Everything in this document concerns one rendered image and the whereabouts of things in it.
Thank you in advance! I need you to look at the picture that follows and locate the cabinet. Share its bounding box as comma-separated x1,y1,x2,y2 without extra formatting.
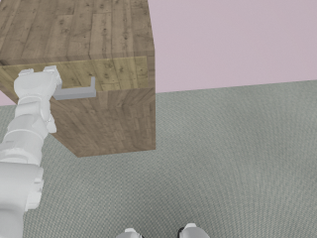
0,0,157,158

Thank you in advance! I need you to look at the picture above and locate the drawer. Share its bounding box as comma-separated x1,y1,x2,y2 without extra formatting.
0,56,149,98

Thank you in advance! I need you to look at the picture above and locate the left robot hand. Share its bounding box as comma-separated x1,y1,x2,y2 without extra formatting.
14,65,61,134

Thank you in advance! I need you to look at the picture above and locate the right robot shin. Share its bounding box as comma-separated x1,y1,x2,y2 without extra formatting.
183,223,196,230

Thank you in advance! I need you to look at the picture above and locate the robot left forearm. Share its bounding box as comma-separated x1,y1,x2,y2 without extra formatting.
0,93,51,167

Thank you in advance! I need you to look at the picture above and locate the robot right thigh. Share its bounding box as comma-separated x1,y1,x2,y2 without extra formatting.
179,226,210,238

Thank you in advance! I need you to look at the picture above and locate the robot left upper arm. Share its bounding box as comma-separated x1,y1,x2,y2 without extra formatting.
0,162,44,238

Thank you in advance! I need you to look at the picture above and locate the handle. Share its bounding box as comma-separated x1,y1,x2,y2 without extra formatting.
53,76,96,100

